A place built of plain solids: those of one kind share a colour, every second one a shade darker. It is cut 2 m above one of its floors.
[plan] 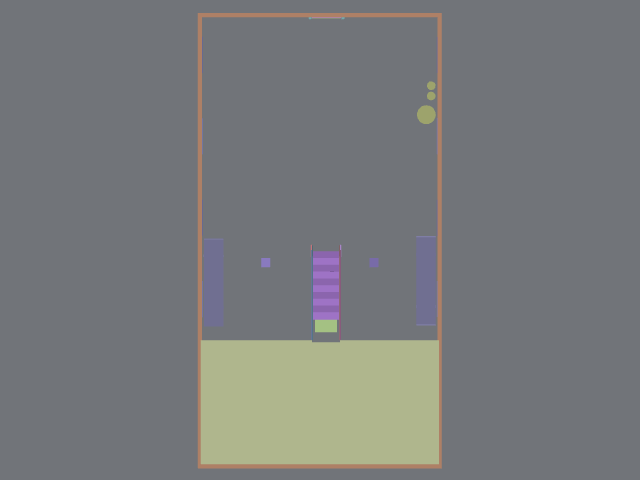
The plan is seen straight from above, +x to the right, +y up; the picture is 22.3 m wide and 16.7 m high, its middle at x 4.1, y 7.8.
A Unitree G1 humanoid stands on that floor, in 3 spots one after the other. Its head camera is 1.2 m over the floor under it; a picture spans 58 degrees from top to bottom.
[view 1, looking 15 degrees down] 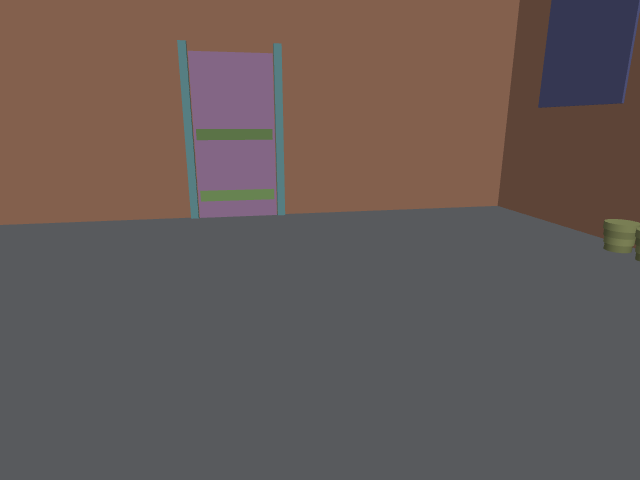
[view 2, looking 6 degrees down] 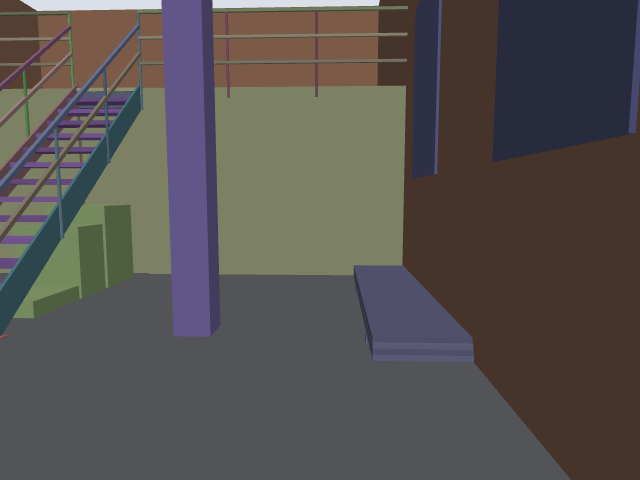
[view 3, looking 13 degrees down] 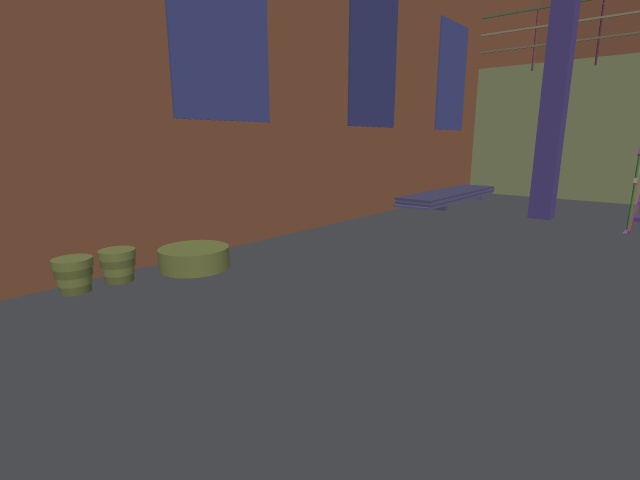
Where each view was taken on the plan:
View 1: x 4.31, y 9.71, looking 79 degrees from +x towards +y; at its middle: ground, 4.64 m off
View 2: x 1.00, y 10.71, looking -88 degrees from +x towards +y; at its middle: loft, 6.43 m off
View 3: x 4.31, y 14.45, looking -50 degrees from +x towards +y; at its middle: ground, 5.33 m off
